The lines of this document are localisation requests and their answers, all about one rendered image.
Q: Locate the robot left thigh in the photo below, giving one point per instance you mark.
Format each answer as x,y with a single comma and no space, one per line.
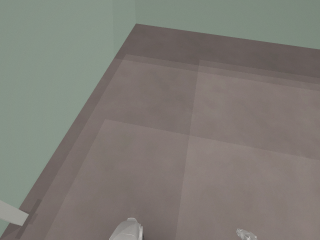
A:
128,230

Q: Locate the robot right hand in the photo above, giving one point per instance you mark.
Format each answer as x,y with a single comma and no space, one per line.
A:
245,235

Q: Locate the panel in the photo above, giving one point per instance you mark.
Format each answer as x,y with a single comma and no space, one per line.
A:
11,214

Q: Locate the robot left shin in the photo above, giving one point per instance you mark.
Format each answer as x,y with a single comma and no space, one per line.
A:
131,219

